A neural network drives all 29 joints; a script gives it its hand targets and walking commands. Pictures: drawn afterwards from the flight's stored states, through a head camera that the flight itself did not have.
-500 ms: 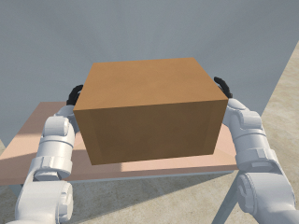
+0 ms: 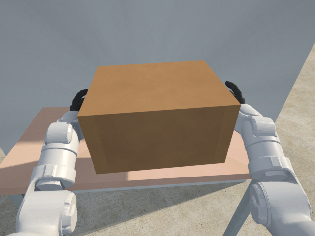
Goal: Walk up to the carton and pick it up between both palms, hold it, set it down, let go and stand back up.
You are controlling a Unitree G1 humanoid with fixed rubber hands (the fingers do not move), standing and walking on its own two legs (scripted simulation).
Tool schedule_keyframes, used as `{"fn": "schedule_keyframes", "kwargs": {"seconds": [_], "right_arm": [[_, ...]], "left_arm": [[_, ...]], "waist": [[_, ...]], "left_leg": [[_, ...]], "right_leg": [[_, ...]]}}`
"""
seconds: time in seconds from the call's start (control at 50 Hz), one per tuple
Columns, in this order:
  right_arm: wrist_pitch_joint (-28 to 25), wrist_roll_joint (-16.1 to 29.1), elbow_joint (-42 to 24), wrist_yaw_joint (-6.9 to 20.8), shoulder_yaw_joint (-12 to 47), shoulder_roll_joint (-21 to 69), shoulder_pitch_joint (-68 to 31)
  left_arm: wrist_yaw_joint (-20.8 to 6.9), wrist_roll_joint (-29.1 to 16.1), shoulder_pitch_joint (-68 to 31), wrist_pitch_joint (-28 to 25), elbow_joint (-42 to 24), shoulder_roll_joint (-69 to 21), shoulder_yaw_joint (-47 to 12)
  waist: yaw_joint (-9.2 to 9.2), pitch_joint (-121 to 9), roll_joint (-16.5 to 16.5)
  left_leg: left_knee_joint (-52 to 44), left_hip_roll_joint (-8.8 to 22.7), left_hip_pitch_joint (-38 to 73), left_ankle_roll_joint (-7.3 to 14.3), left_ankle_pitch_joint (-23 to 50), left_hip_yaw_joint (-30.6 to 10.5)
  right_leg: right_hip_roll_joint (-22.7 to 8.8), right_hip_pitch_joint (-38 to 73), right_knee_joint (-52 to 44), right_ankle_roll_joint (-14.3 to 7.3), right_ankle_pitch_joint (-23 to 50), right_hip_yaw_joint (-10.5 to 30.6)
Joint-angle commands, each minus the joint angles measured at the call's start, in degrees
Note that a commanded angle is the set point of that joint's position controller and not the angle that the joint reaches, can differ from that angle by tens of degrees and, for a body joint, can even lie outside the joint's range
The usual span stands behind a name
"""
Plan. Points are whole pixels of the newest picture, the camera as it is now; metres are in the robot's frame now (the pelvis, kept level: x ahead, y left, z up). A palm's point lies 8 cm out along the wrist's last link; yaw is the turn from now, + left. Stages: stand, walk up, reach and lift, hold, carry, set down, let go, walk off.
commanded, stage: set down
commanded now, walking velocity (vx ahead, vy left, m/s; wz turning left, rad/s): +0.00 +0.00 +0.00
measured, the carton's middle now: (156, 110) +0.39 +0.01 +0.20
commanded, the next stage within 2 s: none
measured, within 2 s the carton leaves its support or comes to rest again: neither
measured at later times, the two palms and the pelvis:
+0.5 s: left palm (86, 120) +0.39 +0.21 +0.16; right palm (230, 112) +0.40 -0.20 +0.19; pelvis +0.01 +0.00 +0.00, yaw +0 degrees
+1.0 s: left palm (84, 122) +0.39 +0.21 +0.15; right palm (226, 107) +0.42 -0.19 +0.19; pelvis +0.03 +0.00 +0.00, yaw +0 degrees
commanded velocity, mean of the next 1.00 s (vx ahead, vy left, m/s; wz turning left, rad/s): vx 0.00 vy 0.00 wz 0.00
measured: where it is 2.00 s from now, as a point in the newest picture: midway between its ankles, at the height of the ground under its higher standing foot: outside the picture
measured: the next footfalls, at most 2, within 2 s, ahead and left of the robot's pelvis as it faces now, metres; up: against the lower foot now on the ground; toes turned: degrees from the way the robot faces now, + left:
none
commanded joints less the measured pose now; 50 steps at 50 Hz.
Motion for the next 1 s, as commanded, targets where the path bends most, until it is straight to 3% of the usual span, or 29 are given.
{"fn": "schedule_keyframes", "kwargs": {"seconds": [0.0, 0.06, 0.1, 0.16, 0.24, 0.36, 0.58, 0.74, 0.98], "right_arm": [[-4.9, 6.4, -20.0, 9.8, 17.7, 37.7, -60.5], [-7.0, 2.4, -15.2, 10.6, 14.3, 38.0, -59.4], [-8.4, -0.2, -11.8, 11.4, 12.2, 38.2, -58.5], [-10.3, -2.1, -8.4, 12.5, 11.3, 37.9, -56.5], [-13.4, -1.8, -8.6, 13.4, 13.0, 40.0, -56.3], [-16.8, 0.4, -16.1, 13.2, 18.1, 42.2, -57.3], [-16.0, 4.8, -23.1, 10.5, 24.0, 38.3, -47.0], [-15.4, 2.7, -17.7, 10.0, 21.1, 36.8, -42.7], [-17.9, -2.1, -6.9, 13.5, 16.2, 36.6, -45.1]], "left_arm": [[-12.5, -4.1, -61.7, -4.9, -29.2, -42.1, -18.9], [-13.5, -1.7, -61.2, -6.4, -21.8, -40.7, -16.0], [-14.4, 1.0, -58.2, -7.3, -16.3, -38.6, -11.8], [-15.4, 4.3, -54.1, -7.7, -13.8, -36.8, -9.2], [-15.0, 4.2, -54.8, -9.5, -16.8, -37.3, -12.0], [-12.3, 0.9, -54.4, -12.6, -21.8, -39.6, -17.1], [-11.6, 0.1, -44.4, -12.1, -32.2, -39.1, -19.4], [-13.1, 1.5, -44.8, -11.6, -33.1, -38.1, -18.9], [-13.2, 5.2, -45.0, -14.0, -21.5, -36.9, -13.8]], "waist": [[-1.89, -21.9, 6.2], [-1.45, -15.3, 5.1], [-0.22, -11.8, 5.0], [0.68, -10.2, 5.4], [1.56, -13.9, 5.4], [3.42, -25.0, 4.1], [2.10, -30.8, 3.7], [-0.37, -23.6, 5.9], [3.15, -17.9, 5.1]], "left_leg": [[-5.2, -0.9, 16.6, -2.0, 0.1, -2.4], [-6.7, -0.6, 13.8, -1.4, -6.4, -2.0], [-7.9, -0.4, 11.7, -0.4, -10.6, -1.8], [-8.9, -0.2, 10.9, 0.3, -12.8, -1.4], [-8.3, -0.3, 12.4, 0.3, -10.5, -0.4], [-5.0, -0.5, 17.3, 0.0, -1.4, 0.1], [0.2, -1.0, 24.7, -2.1, 21.2, -0.5], [-0.8, -0.9, 23.7, -3.8, 20.6, -0.4], [-3.6, -0.4, 18.8, -2.3, 9.7, 0.7]], "right_leg": [[2.1, 2.1, -6.6, -3.1, 4.4, -1.0], [1.2, -0.1, -7.0, -3.1, -1.5, -1.4], [0.9, 0.0, -6.8, -2.8, -5.1, -1.6], [1.0, 1.4, -6.5, -2.4, -6.0, -2.0], [1.4, 1.6, -6.7, -2.1, -5.0, -2.3], [1.9, 2.0, -6.6, -1.7, 0.7, -2.4], [3.3, 8.1, -5.7, -0.6, 17.8, -1.9], [3.0, 7.1, -6.2, -0.8, 15.7, -2.0], [2.5, 4.1, -7.1, -1.7, 5.5, -2.4]]}}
